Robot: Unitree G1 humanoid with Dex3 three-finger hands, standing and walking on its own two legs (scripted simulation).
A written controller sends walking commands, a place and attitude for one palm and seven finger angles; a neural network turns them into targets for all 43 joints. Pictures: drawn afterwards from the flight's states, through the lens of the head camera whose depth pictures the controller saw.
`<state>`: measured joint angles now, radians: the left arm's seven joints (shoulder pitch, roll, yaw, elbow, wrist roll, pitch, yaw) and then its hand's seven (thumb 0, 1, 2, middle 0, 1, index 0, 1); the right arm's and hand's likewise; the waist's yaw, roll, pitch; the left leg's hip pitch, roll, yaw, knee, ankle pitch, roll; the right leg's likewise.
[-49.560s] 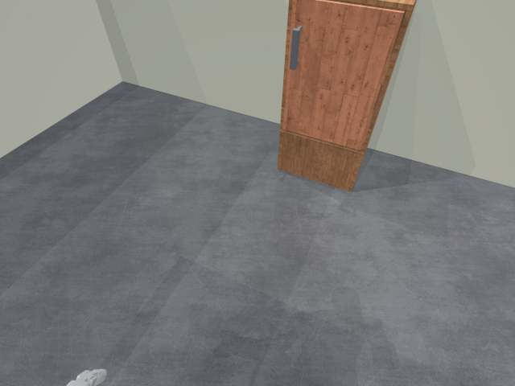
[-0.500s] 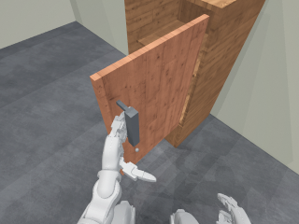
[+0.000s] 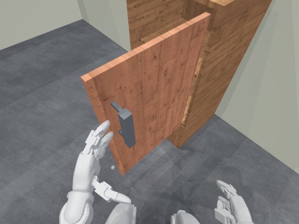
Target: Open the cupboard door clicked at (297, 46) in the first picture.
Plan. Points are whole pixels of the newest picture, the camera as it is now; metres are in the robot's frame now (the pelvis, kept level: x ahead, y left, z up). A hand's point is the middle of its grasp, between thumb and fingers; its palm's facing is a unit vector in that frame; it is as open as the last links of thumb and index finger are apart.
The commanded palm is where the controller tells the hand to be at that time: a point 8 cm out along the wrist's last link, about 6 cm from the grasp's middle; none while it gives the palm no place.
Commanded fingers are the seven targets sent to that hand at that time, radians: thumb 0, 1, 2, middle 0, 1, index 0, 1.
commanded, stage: slide the hand sideways off the handle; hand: left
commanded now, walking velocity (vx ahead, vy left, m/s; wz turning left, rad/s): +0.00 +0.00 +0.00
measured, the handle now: (123, 125) +0.36 +0.10 +0.05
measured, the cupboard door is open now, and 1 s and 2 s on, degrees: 89 89 89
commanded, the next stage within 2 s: draw the hand back to the body in 0.30 s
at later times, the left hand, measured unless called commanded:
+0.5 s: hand (90, 175) +0.23 +0.15 +0.05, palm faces -0.02 -1.00 -0.01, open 16.3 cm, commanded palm +0.20 +0.22 +0.07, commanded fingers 0.00 -0.50 0.30 -0.15 -0.30 -0.15 -0.30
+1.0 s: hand (39, 167) +0.21 +0.22 +0.15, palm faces +0.13 -0.97 -0.21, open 15.8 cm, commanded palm +0.18 +0.27 +0.16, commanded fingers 0.00 -0.12 0.47 -0.16 -0.30 -0.16 -0.30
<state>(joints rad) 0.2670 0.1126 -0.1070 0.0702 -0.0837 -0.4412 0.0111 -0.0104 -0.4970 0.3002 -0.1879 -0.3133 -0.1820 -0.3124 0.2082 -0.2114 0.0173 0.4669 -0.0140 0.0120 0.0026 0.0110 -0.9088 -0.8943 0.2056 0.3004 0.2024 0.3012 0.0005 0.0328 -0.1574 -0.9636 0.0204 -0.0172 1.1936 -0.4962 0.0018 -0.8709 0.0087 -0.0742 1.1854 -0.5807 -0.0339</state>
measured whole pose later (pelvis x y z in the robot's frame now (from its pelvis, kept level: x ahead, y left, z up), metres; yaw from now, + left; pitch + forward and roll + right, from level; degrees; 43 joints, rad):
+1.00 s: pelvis +0.02 +0.02 +0.05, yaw +0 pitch +7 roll -3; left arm 0.56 0.30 0.12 -0.35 -0.15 -0.17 -0.02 -0.01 -0.39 0.35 -0.16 -0.30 -0.15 -0.30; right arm 0.28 -0.23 0.04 0.43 0.03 -0.05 -0.09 0.01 -0.91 -0.89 0.21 0.30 0.20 0.30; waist 0.02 0.05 -0.16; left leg -0.66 0.01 -0.01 0.97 -0.44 0.03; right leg -0.54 0.01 -0.07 0.90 -0.49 0.00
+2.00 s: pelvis +0.04 +0.00 +0.10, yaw -1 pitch -4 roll +0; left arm 0.48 0.34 0.32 -0.39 -0.08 -0.05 0.12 0.02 0.89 0.90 -0.22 -0.30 -0.21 -0.30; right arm 0.21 -0.23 0.03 0.62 0.00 -0.08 -0.09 0.01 -0.91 -0.89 0.21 0.30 0.20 0.30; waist 0.06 0.06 0.00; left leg -0.13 0.01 0.02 0.45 -0.25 0.00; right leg -0.05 0.02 -0.04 0.41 -0.30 -0.02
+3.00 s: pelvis -0.09 +0.04 +0.08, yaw +2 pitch +0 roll -2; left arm 0.57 0.38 0.40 -0.56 -0.03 -0.21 0.18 0.02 0.89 0.90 -0.22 -0.30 -0.21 -0.30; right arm 0.21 -0.22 0.00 0.62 -0.01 -0.05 -0.07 0.01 -0.91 -0.89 0.21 0.30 0.20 0.30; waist 0.03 0.01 0.02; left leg -0.40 -0.01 0.01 0.66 -0.31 0.02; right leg -0.36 0.02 0.03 0.57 -0.21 0.02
